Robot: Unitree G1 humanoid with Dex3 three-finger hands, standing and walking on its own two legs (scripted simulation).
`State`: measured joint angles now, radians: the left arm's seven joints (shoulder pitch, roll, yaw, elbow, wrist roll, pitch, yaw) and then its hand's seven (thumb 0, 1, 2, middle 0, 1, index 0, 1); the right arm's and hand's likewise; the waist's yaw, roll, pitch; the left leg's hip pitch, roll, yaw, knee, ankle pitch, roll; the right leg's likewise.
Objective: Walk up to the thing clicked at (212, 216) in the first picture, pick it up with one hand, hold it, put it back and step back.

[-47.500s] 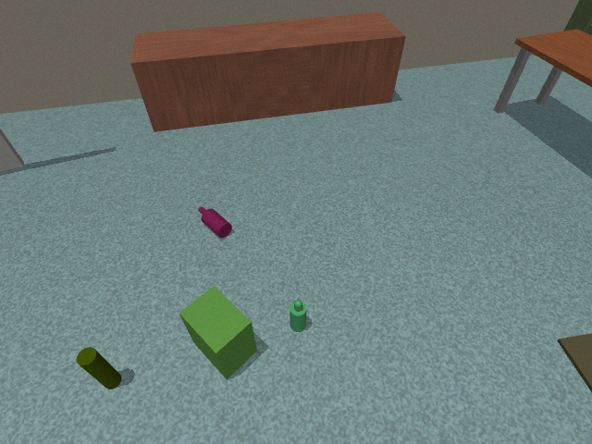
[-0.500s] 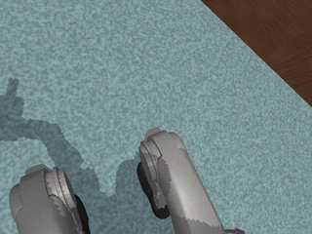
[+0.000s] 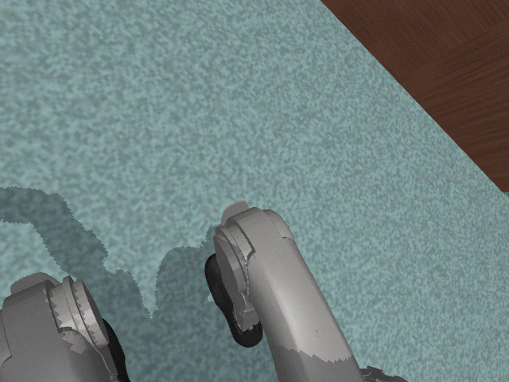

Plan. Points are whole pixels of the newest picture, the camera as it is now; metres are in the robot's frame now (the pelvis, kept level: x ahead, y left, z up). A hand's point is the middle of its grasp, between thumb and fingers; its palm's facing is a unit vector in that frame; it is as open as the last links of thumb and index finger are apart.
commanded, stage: rest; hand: left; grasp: from above
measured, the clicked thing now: out of the picture +0.51 +0.30 -0.23
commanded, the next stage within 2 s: open in 1.08 s
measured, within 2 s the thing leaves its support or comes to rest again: rests again in 0.92 s
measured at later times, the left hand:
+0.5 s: hand out of the picture +0.48 +0.29 -0.24, palm faces -0.06 -0.47 -0.88, open 10.0 cm
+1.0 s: hand out of the picture +0.47 +0.29 -0.26, palm faces -0.06 -0.47 -0.88, open 9.9 cm
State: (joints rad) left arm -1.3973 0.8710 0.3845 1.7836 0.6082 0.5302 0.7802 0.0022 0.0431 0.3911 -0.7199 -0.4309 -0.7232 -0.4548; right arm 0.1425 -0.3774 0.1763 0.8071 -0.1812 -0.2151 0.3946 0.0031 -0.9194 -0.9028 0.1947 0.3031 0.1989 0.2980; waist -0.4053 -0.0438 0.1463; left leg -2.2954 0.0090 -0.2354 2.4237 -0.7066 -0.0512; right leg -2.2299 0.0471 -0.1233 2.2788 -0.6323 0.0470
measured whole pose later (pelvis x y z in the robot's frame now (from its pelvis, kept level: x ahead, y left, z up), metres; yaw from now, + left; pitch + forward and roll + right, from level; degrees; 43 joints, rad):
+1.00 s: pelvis +0.00 +0.00 +0.00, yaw -3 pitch +31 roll -14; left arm -1.40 0.98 0.35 1.78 0.52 0.48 0.84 0.00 0.09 0.35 -0.73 -0.36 -0.74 -0.38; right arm 0.12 -0.41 0.30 0.70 -0.18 -0.23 0.46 0.00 -0.92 -0.91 0.19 0.30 0.20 0.30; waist -0.46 -0.11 0.25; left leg -2.30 0.01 -0.29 2.47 -0.74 -0.06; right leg -2.21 0.06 -0.17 2.28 -0.65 0.05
